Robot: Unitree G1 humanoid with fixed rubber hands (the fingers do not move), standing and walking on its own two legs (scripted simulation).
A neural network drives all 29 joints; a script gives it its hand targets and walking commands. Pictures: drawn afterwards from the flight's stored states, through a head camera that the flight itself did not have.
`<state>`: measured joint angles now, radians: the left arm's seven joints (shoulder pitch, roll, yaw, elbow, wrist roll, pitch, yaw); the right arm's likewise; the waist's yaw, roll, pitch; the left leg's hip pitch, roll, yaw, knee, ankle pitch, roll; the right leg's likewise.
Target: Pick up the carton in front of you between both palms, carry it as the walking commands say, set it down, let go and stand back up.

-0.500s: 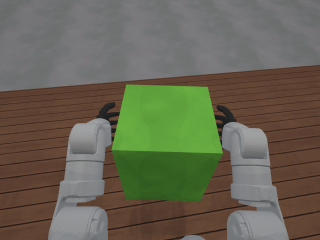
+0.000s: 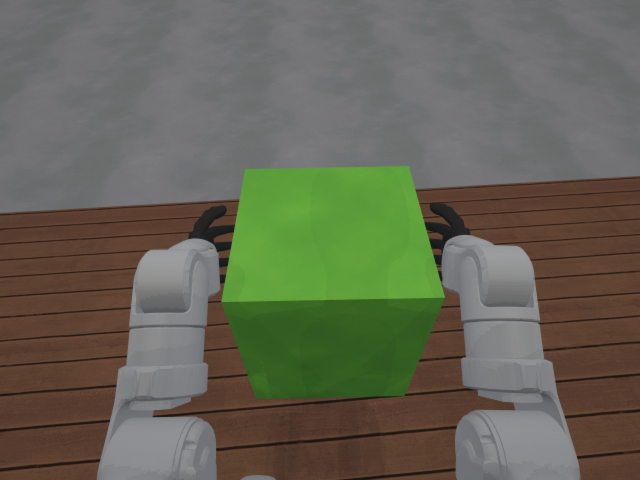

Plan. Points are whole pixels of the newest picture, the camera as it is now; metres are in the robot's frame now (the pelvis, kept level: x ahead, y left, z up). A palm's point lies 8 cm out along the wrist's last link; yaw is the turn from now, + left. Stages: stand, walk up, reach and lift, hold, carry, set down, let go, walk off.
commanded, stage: carry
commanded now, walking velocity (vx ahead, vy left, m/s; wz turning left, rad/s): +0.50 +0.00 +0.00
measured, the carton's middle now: (328, 288) +0.36 +0.01 +0.03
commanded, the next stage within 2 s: none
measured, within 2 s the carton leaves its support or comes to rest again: neither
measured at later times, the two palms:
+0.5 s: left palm (237, 137) +0.67 +0.18 +0.04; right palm (403, 144) +0.65 -0.12 +0.05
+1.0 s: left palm (269, 68) +0.97 +0.16 +0.02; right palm (395, 69) +0.98 -0.14 +0.02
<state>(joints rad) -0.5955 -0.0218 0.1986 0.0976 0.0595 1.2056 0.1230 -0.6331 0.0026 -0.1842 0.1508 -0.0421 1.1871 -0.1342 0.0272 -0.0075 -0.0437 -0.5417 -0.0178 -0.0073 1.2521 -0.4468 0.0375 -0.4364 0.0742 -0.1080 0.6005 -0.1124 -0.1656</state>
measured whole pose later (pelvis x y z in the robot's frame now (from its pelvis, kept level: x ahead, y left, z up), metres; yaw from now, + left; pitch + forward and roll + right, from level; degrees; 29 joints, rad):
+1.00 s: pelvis +0.62 +0.01 -0.10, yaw +0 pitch +4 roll +1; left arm -0.63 -0.03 0.20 0.11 0.08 1.20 0.12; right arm -0.66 -0.02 -0.19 0.17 -0.02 1.17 -0.13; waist 0.01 0.00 -0.06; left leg -0.43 -0.07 0.01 1.31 -0.53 0.03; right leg -0.48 0.08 -0.12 0.60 -0.06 -0.16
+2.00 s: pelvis +0.83 +0.02 -0.11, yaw -1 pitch +4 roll +0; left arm -0.60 -0.02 0.19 0.13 0.05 1.20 0.12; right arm -0.62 0.00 -0.19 0.15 -0.05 1.19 -0.13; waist 0.00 0.01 -0.08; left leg -0.39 -0.02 0.07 0.54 -0.07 0.05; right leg -0.31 0.03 -0.05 0.70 -0.32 -0.06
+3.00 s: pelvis +0.80 +0.01 -0.11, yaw -2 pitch +2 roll -1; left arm -0.65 0.00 0.19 0.20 0.05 1.23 0.12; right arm -0.65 -0.01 -0.19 0.21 -0.06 1.22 -0.12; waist 0.00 0.02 -0.09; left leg -0.38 0.00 0.06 0.48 0.00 0.03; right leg -0.31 0.06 -0.06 0.68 -0.26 -0.09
